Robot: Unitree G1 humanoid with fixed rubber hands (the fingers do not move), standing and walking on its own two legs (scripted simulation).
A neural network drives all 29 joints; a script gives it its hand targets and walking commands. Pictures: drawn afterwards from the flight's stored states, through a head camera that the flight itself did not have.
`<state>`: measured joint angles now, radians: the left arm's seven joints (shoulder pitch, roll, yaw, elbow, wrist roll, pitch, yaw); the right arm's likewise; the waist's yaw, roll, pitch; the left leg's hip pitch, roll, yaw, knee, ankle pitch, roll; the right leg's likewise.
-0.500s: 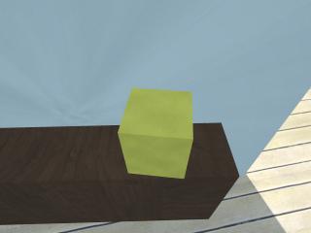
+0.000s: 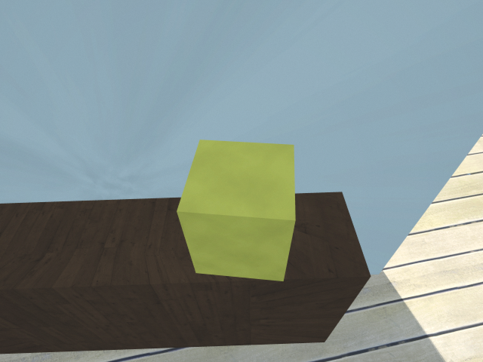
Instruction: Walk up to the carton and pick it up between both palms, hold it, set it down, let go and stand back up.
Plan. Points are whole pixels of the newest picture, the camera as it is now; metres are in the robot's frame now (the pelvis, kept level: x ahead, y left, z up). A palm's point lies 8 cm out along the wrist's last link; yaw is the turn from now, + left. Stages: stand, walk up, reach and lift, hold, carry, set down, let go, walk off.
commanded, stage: stand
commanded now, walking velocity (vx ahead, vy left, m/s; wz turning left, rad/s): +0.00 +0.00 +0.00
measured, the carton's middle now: (242, 212) +0.46 +0.01 -0.07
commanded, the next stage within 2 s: none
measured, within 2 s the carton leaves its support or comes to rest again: neither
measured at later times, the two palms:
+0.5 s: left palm out of the picture +0.04 +0.30 -0.11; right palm out of the picture +0.05 -0.30 -0.12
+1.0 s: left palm out of the picture +0.05 +0.30 -0.11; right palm out of the picture +0.05 -0.31 -0.12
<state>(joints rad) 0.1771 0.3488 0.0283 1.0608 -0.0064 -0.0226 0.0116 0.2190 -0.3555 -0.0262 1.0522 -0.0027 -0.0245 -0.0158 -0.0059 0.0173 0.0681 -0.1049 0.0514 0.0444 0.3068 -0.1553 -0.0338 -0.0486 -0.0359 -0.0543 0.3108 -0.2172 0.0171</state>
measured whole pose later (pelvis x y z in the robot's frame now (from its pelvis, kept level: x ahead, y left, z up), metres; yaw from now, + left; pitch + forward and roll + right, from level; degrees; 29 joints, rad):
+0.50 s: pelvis -0.01 -0.01 +0.00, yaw +0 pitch -3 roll +0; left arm 0.18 0.36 0.04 1.07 0.00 -0.02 0.01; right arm 0.18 -0.35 -0.02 1.04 0.00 -0.01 -0.01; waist 0.01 0.02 0.07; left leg -0.12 0.07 0.04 0.31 -0.15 -0.04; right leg -0.06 -0.02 -0.05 0.31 -0.21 0.01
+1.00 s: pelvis -0.01 -0.01 +0.00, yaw -1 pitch -2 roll +0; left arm 0.18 0.34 0.03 1.06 0.00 -0.02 0.01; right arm 0.18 -0.36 -0.03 1.05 0.00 -0.02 -0.01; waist 0.01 0.02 0.07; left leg -0.11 0.06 0.05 0.29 -0.14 -0.04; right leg -0.06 -0.02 -0.05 0.30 -0.20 0.01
